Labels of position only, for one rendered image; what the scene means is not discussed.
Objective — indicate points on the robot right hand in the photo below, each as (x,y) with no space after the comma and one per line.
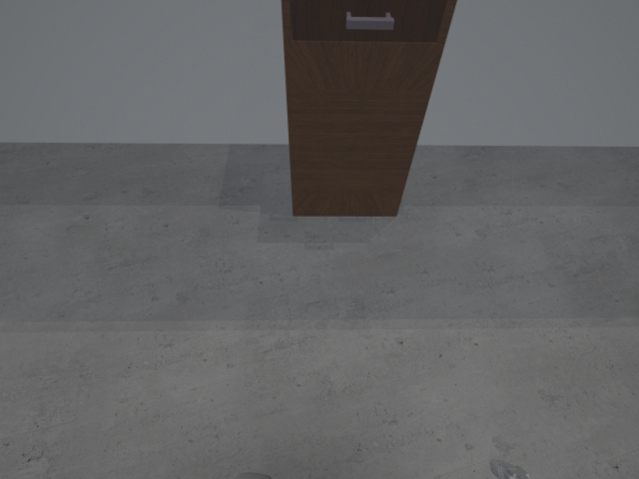
(504,470)

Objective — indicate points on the drawer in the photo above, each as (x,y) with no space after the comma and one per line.
(324,20)

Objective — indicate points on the cabinet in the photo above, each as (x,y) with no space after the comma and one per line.
(355,111)

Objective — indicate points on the handle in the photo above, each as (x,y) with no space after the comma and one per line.
(369,23)

